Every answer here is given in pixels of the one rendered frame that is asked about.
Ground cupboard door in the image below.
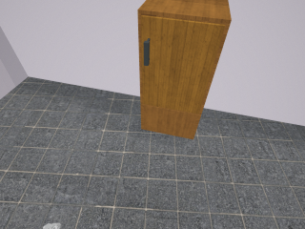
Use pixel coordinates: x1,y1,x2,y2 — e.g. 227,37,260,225
141,15,226,114

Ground handle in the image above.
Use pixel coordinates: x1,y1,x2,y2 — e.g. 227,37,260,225
143,38,151,66

